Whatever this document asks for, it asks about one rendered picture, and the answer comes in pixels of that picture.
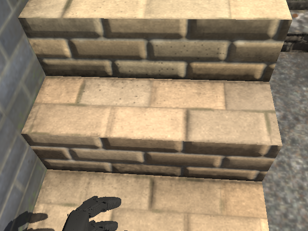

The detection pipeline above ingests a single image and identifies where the left robot hand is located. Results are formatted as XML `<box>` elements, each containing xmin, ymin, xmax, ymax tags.
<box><xmin>62</xmin><ymin>195</ymin><xmax>127</xmax><ymax>231</ymax></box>

